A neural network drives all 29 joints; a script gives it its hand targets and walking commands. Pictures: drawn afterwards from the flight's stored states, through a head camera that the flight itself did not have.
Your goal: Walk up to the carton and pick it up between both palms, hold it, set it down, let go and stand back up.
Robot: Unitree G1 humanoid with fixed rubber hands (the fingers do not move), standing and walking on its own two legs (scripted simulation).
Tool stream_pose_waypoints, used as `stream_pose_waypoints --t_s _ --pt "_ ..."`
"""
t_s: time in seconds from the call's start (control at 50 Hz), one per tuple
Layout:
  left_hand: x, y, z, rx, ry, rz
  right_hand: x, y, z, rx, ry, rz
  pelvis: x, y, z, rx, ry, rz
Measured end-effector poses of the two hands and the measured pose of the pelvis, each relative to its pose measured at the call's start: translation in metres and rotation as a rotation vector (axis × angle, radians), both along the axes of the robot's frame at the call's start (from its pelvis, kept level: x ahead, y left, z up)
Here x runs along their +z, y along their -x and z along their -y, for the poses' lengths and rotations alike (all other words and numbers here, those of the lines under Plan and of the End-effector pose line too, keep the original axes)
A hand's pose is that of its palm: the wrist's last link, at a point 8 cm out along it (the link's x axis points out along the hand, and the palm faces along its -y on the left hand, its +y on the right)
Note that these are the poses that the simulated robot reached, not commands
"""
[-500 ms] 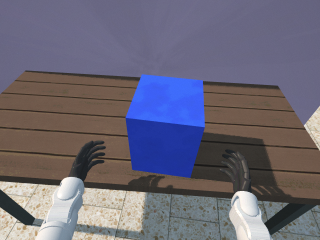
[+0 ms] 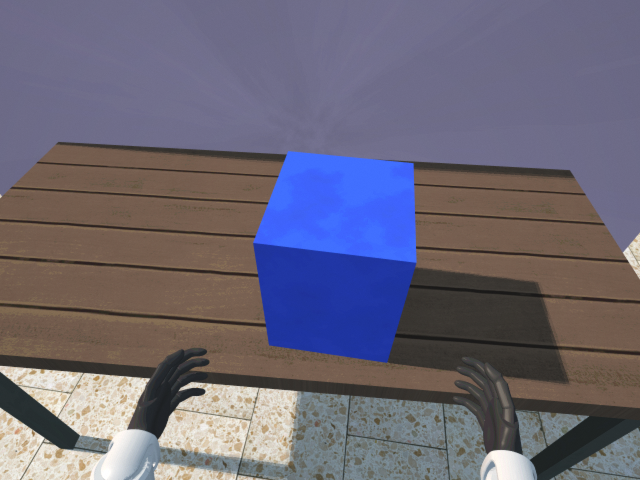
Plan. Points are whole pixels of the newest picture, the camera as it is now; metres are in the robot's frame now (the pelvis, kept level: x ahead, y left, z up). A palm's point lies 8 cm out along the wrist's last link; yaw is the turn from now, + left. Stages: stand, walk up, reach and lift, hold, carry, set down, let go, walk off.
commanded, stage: set down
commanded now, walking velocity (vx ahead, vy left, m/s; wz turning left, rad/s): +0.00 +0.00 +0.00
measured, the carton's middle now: (338, 258) +0.46 +0.01 +0.01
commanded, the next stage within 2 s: let go in 0.94 s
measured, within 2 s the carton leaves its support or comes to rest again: neither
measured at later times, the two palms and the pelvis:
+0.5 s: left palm (158, 448) +0.18 +0.23 -0.04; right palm (520, 465) +0.18 -0.21 -0.04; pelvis +0.00 -0.01 +0.00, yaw -1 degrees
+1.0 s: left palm (162, 476) +0.16 +0.23 -0.07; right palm out of the picture +0.16 -0.22 -0.07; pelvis +0.00 -0.01 +0.00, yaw -1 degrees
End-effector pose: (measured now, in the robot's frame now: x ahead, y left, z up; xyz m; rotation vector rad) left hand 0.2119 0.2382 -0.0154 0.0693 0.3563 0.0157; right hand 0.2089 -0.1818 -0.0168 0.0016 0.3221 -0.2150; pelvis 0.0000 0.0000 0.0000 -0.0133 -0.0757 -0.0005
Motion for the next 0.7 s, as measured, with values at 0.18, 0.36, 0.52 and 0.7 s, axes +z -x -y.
stream_pose_waypoints --t_s 0.18,0.36,0.52,0.7 --pt "-0.002 0.003 0.001 0.003 -0.041 -0.057 -0.007 0.003 0.010 0.021 0.007 -0.040 0.001 -0.008 0.001 -0.002 0.001 0.016" --pt "-0.017 0.024 0.004 0.028 -0.047 -0.157 -0.020 0.022 0.019 0.053 0.029 -0.115 0.003 -0.007 0.006 -0.006 -0.004 0.015" --pt "-0.029 0.029 0.009 0.033 -0.054 -0.225 -0.026 0.027 0.028 0.073 0.058 -0.174 0.003 -0.003 0.011 -0.011 -0.009 0.015" --pt "-0.040 0.037 0.014 0.052 -0.073 -0.310 -0.038 0.036 0.034 0.098 0.072 -0.256 0.003 0.000 0.013 -0.015 -0.013 0.011"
